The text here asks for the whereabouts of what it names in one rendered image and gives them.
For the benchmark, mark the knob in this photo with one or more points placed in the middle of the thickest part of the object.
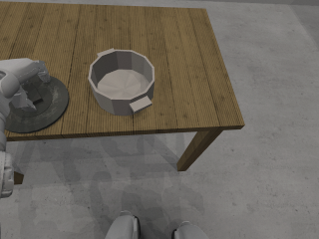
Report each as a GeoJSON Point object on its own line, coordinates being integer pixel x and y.
{"type": "Point", "coordinates": [33, 95]}

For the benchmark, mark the robot left upper arm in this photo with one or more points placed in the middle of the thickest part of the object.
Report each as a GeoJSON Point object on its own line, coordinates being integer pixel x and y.
{"type": "Point", "coordinates": [6, 176]}

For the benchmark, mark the left robot shin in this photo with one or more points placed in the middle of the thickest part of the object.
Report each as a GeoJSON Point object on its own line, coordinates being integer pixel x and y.
{"type": "Point", "coordinates": [124, 213]}

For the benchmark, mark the robot left hand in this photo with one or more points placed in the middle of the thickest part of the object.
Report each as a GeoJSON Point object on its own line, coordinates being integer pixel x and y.
{"type": "Point", "coordinates": [25, 69]}

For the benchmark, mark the robot left forearm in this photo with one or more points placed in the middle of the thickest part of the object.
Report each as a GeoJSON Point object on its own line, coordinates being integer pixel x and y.
{"type": "Point", "coordinates": [9, 86]}

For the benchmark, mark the lid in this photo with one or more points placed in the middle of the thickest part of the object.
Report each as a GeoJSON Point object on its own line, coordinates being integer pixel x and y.
{"type": "Point", "coordinates": [55, 102]}

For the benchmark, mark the left robot thigh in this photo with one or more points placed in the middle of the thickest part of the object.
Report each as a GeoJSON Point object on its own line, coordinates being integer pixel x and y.
{"type": "Point", "coordinates": [124, 227]}

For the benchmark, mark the table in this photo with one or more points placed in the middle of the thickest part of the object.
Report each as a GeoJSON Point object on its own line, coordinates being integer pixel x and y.
{"type": "Point", "coordinates": [192, 91]}

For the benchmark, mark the pot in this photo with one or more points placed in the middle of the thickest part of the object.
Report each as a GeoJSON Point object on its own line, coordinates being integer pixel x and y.
{"type": "Point", "coordinates": [122, 81]}

